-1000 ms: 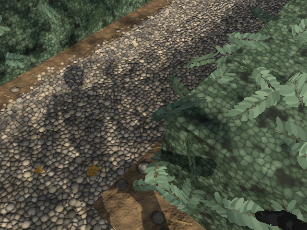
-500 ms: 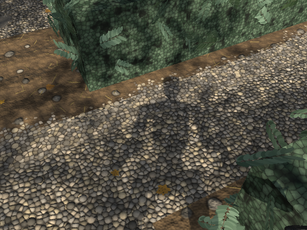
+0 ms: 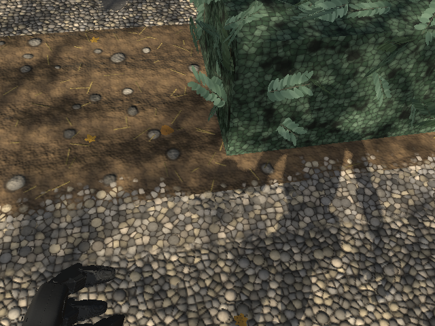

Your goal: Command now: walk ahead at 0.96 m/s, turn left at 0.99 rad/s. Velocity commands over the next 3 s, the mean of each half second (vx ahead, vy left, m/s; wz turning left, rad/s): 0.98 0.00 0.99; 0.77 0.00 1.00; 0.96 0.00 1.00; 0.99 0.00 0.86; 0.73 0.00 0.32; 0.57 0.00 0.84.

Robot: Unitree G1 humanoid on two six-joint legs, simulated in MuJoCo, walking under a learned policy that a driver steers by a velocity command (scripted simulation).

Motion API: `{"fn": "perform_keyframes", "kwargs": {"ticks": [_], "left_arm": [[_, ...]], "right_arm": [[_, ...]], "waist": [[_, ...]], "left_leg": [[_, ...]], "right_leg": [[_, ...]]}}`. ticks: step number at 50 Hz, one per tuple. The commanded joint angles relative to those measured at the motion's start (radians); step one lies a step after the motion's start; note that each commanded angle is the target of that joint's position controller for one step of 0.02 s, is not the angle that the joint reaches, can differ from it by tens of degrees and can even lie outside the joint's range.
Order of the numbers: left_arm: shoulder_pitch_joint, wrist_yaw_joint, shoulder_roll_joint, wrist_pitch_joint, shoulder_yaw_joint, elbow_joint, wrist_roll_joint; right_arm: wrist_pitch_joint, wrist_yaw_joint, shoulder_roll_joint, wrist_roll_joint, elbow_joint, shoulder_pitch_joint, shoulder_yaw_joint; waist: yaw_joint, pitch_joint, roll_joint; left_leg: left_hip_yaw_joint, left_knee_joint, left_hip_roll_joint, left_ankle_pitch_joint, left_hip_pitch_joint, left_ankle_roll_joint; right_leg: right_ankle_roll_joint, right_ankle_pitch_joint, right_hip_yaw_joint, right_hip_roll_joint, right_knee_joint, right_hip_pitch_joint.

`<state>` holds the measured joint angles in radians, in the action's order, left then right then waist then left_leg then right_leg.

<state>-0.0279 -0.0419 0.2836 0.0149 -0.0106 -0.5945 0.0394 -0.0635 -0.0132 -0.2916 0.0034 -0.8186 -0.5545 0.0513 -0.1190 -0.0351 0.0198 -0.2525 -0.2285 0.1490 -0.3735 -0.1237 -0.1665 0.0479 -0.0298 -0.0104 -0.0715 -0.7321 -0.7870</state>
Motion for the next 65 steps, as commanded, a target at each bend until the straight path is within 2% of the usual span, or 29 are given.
{"fn": "perform_keyframes", "kwargs": {"ticks": [1, 4, 5, 6, 7, 8, 10, 15, 22, 24, 26, 27, 28, 29, 30, 31, 32, 33, 35, 39, 45, 49, 50, 51, 52, 53, 55, 59, 65], "left_arm": [[-0.115, 0.010, 0.086, 0.020, -0.021, 0.101, -0.013], [0.320, 0.062, 0.203, 0.029, -0.075, -0.005, -0.032], [0.559, 0.086, 0.257, 0.029, -0.103, -0.060, -0.019], [0.601, 0.091, 0.317, 0.038, -0.117, -0.079, 0.029], [0.445, 0.074, 0.289, 0.037, -0.111, -0.049, 0.029], [0.297, 0.068, 0.175, 0.033, -0.093, -0.027, 0.026], [0.282, 0.065, 0.100, 0.034, -0.075, -0.070, 0.022], [0.389, 0.036, 0.033, 0.096, -0.048, -0.223, -0.015], [0.437, 0.043, 0.127, 0.116, -0.060, -0.273, -0.014], [0.481, 0.057, 0.185, 0.095, -0.069, -0.260, -0.017], [0.424, 0.070, 0.246, 0.055, -0.082, -0.231, -0.021], [0.386, 0.067, 0.238, 0.043, -0.080, -0.206, -0.022], [0.358, 0.050, 0.213, 0.039, -0.087, -0.201, -0.028], [0.461, 0.046, 0.093, 0.047, -0.058, -0.127, -0.002], [0.429, 0.054, 0.135, 0.056, -0.056, -0.055, -0.034], [0.373, 0.055, 0.142, 0.072, -0.046, -0.046, -0.032], [0.255, 0.078, 0.143, 0.122, -0.059, 0.025, -0.062], [0.298, 0.064, 0.118, 0.078, -0.035, -0.043, -0.002], [0.333, 0.057, 0.121, 0.017, -0.040, -0.049, 0.026], [0.159, 0.039, 0.051, -0.002, -0.016, 0.027, 0.012], [-0.070, 0.026, 0.096, 0.020, -0.019, 0.101, -0.011], [0.264, 0.051, 0.184, 0.043, -0.062, 0.011, -0.018], [0.476, 0.073, 0.262, 0.050, -0.092, -0.023, 0.001], [0.544, 0.084, 0.337, 0.048, -0.104, -0.027, 0.031], [0.414, 0.079, 0.309, 0.042, -0.112, -0.016, 0.017], [0.313, 0.073, 0.192, 0.032, -0.089, 0.009, 0.014], [0.311, 0.063, 0.132, 0.033, -0.073, -0.028, 0.012], [0.401, 0.047, 0.062, 0.069, -0.053, -0.141, -0.016], [0.433, 0.042, 0.094, 0.105, -0.054, -0.220, -0.012]], "right_arm": [[-0.023, 0.017, -0.193, 0.008, 0.043, 0.081, 0.053], [-0.029, 0.009, -0.281, -0.007, 0.045, 0.190, 0.073], [-0.041, 0.007, -0.226, -0.025, 0.055, 0.233, 0.059], [-0.041, 0.006, -0.022, -0.002, 0.087, 0.151, 0.013], [-0.035, 0.009, -0.083, 0.014, 0.116, 0.111, 0.002], [-0.018, 0.012, -0.144, -0.009, 0.079, 0.173, 0.013], [0.006, -0.013, -0.144, -0.038, 0.068, 0.256, 0.015], [0.056, -0.069, -0.035, -0.056, 0.183, 0.448, -0.025], [0.055, -0.110, -0.036, -0.042, 0.261, 0.661, -0.041], [0.046, -0.096, -0.061, -0.036, 0.222, 0.602, -0.030], [0.038, -0.065, -0.125, -0.031, 0.136, 0.331, 0.000], [0.030, -0.040, -0.161, -0.036, 0.065, 0.119, 0.026], [0.045, -0.005, -0.189, -0.004, 0.049, 0.111, 0.059], [0.052, -0.005, -0.322, -0.030, 0.091, 0.198, 0.074], [0.065, 0.000, -0.346, -0.038, 0.128, 0.144, 0.096], [0.063, 0.017, -0.305, -0.025, 0.122, 0.174, 0.095], [0.012, -0.006, -0.258, 0.037, 0.190, 0.283, 0.092], [0.030, 0.024, -0.235, -0.013, 0.088, 0.275, 0.075], [0.025, 0.028, -0.171, -0.007, 0.111, 0.300, 0.049], [0.002, 0.008, -0.178, -0.021, 0.104, 0.261, 0.054], [-0.001, -0.004, -0.199, -0.020, 0.095, 0.158, 0.072], [-0.012, -0.007, -0.228, -0.019, 0.113, 0.244, 0.074], [-0.026, -0.013, -0.175, -0.011, 0.123, 0.270, 0.057], [-0.031, -0.009, -0.048, 0.009, 0.170, 0.247, 0.024], [-0.020, 0.003, -0.085, 0.002, 0.173, 0.206, 0.011], [0.000, 0.005, -0.138, -0.024, 0.146, 0.255, 0.020], [0.019, -0.029, -0.140, -0.045, 0.151, 0.339, 0.025], [0.052, -0.067, -0.062, -0.040, 0.204, 0.423, -0.006], [0.063, -0.090, -0.067, -0.042, 0.301, 0.624, -0.024]], "waist": [[0.061, -0.027, -0.087], [0.292, 0.209, -0.098], [0.398, 0.310, -0.076], [0.304, 0.420, 0.272], [0.201, 0.453, 0.398], [0.180, 0.265, 0.244], [0.165, 0.105, 0.021], [0.125, -0.052, 0.032], [0.094, -0.139, -0.004], [0.063, -0.072, 0.031], [-0.080, 0.055, 0.079], [-0.151, 0.152, 0.055], [-0.127, 0.154, -0.088], [0.059, 0.180, -0.218], [-0.001, 0.449, -0.107], [0.031, 0.339, 0.018], [0.065, 0.289, 0.115], [0.138, 0.092, 0.101], [0.178, 0.039, 0.099], [0.129, 0.044, 0.025], [0.021, -0.008, -0.055], [0.215, 0.127, -0.029], [0.316, 0.249, 0.066], [0.282, 0.330, 0.290], [0.199, 0.299, 0.344], [0.184, 0.177, 0.175], [0.173, 0.065, 0.021], [0.153, -0.014, 0.075], [0.126, -0.119, 0.031]], "left_leg": [[-0.158, 0.028, -0.227, 0.800, 0.148, -0.072], [-0.138, -0.421, -0.182, 1.131, 0.281, 0.013], [-0.103, -0.727, -0.121, 0.963, 0.417, 0.028], [-0.010, -1.115, 0.014, -0.033, 0.696, 0.040], [0.052, -1.217, -0.007, -0.061, 0.787, 0.030], [0.095, -1.207, -0.089, 0.066, 0.806, 0.029], [0.141, -1.145, -0.166, 0.124, 0.782, 0.042], [0.149, -1.051, -0.261, 0.187, 0.910, 0.053], [0.394, -0.581, -0.161, 0.445, 0.707, -0.013], [0.472, -0.548, -0.075, 0.391, 0.606, -0.033], [0.451, -0.525, -0.014, 0.271, 0.326, -0.056], [0.381, -0.433, -0.007, 0.304, 0.073, -0.088], [0.215, -0.304, -0.071, 0.304, -0.105, -0.101], [-0.148, -0.455, -0.330, 1.067, -0.253, -0.190], [-0.429, -0.295, -0.437, 0.899, -0.414, -0.378], [-0.430, -0.177, -0.421, 0.751, -0.257, -0.326], [-0.499, -0.102, -0.364, 0.508, -0.152, -0.315], [-0.273, -0.099, -0.323, 0.613, 0.054, -0.242], [-0.186, -0.059, -0.249, 0.632, 0.326, -0.211], [-0.168, -0.009, -0.148, 0.346, 0.471, -0.169], [-0.274, -0.040, -0.170, 0.264, 0.300, -0.108], [-0.237, -0.377, -0.122, 0.507, 0.406, -0.009], [-0.117, -0.695, -0.036, 0.450, 0.524, 0.023], [0.014, -0.979, 0.064, -0.182, 0.791, 0.051], [0.082, -1.111, -0.017, -0.090, 0.932, 0.049], [0.109, -1.151, -0.095, 0.013, 0.943, 0.052], [0.153, -1.084, -0.161, 0.086, 0.897, 0.067], [0.171, -1.070, -0.208, 0.169, 0.960, 0.065], [0.297, -0.780, -0.208, 0.327, 0.932, 0.052]], "right_leg": [[-0.037, 0.088, 0.022, 0.066, 0.134, 0.241], [-0.069, -0.075, 0.027, 0.109, 0.122, 0.868], [-0.087, -0.302, -0.073, -0.006, 0.098, 1.112], [-0.144, -0.724, -0.491, -0.304, 0.230, 1.320], [-0.169, -0.890, -0.894, -0.376, 0.464, 1.217], [-0.173, -0.911, -0.756, -0.326, 0.496, 1.030], [-0.175, -0.597, -0.459, -0.266, 0.481, 0.812], [-0.120, -0.211, -0.078, -0.238, 0.567, 0.687], [-0.058, 0.454, 0.325, -0.141, 0.621, 0.664], [-0.054, 0.935, 0.335, -0.154, 0.475, 0.784], [-0.065, 1.156, 0.310, -0.191, 0.095, 0.774], [-0.068, 1.026, 0.281, -0.198, -0.206, 0.668], [-0.030, 0.122, 0.270, -0.027, -0.587, 0.446], [0.013, -0.570, 0.198, 0.065, -0.947, 0.138], [0.022, -0.517, -0.007, 0.084, -1.054, 0.006], [0.016, -0.447, -0.052, 0.027, -0.928, -0.011], [0.016, -0.463, -0.155, 0.065, -0.831, 0.010], [0.017, -0.424, -0.072, -0.053, -0.689, 0.030], [0.045, -0.436, -0.047, -0.076, -0.533, 0.205], [0.051, -0.195, -0.021, -0.068, -0.248, 0.271], [0.019, 0.012, -0.060, 0.013, 0.105, 0.260], [-0.028, -0.176, -0.048, 0.073, 0.209, 0.776], [-0.061, -0.409, -0.172, -0.069, 0.233, 1.016], [-0.114, -0.811, -0.612, -0.338, 0.421, 1.198], [-0.169, -0.950, -0.913, -0.395, 0.518, 1.108], [-0.166, -0.905, -0.781, -0.358, 0.501, 0.984], [-0.134, -0.573, -0.421, -0.250, 0.492, 0.815], [-0.084, -0.219, -0.120, -0.194, 0.530, 0.767], [-0.061, 0.210, 0.186, -0.166, 0.616, 0.732]]}}
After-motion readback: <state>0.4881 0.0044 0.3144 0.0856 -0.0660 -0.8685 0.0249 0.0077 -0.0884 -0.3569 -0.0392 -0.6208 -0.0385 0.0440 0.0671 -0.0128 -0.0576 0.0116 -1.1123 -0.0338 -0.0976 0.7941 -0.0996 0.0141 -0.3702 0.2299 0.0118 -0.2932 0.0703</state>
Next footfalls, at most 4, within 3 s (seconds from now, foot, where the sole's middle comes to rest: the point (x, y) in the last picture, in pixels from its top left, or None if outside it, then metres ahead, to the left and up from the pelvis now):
0.10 right None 0.33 -0.12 -0.76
0.56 left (125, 254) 0.68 0.21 -0.76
1.00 right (97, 163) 1.05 0.32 -0.76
1.48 left None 1.01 0.76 -0.76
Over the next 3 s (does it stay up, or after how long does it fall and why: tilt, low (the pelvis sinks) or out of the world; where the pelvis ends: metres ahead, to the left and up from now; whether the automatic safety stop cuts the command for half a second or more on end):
stays up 0.66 1.70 0.01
